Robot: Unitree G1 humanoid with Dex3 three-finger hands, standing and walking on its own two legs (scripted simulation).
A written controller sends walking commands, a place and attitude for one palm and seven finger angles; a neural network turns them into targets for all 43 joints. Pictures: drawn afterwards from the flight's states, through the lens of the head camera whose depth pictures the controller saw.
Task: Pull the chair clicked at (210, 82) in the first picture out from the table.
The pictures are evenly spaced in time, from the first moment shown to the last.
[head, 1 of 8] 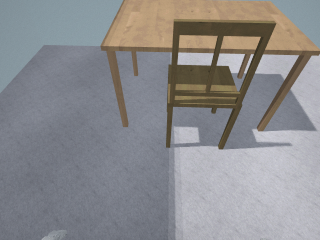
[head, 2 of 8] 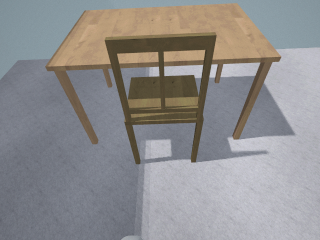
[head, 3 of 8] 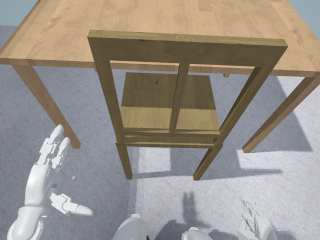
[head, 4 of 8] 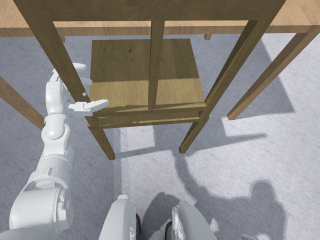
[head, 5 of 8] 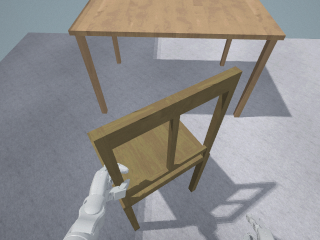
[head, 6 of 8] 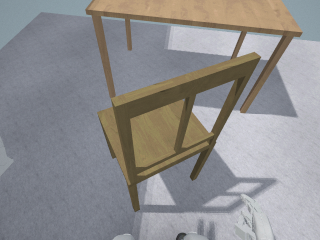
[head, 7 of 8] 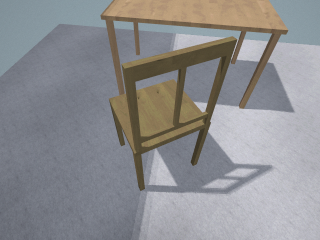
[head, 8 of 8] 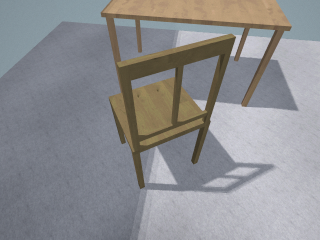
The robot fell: no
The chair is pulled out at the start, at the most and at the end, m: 0.00 0.59 0.59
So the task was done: yes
